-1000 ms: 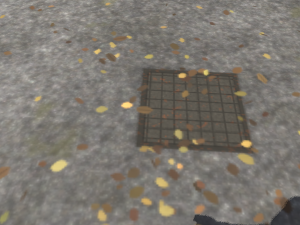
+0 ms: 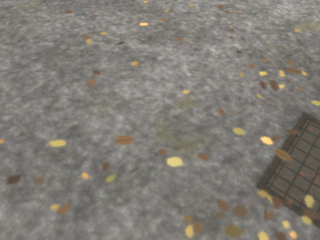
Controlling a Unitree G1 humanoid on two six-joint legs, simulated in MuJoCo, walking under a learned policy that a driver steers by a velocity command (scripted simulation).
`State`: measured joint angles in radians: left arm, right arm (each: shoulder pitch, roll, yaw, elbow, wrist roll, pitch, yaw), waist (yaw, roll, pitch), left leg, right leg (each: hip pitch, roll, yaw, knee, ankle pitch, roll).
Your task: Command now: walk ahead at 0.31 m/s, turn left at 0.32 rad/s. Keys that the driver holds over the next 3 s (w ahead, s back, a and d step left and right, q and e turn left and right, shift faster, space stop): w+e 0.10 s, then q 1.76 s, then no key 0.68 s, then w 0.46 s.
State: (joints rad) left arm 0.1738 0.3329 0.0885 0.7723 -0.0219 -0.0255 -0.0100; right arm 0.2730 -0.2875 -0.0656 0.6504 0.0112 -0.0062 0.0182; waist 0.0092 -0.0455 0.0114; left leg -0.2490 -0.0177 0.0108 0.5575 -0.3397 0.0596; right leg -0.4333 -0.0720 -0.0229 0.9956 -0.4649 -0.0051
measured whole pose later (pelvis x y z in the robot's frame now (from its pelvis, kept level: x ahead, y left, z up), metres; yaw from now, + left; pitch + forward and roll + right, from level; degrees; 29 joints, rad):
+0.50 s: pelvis +0.16 -0.01 -0.01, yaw +10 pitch +2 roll -1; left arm 0.03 0.27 0.05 0.71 0.01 -0.05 -0.01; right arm 0.30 -0.33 -0.07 0.70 0.03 0.02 -0.03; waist -0.04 0.03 0.07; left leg -0.38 -0.03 -0.09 1.18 -0.57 -0.06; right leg -0.42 -0.01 -0.08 0.49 -0.10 -0.03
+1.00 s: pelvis +0.19 +0.04 +0.01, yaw +26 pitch +2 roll -3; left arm 0.06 0.33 0.09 0.78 0.00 0.02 0.02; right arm 0.25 -0.31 -0.06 0.59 0.00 0.02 -0.03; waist -0.01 -0.03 0.06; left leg -0.30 -0.02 -0.08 0.48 -0.20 0.05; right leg -0.54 0.01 0.03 1.03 -0.35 0.06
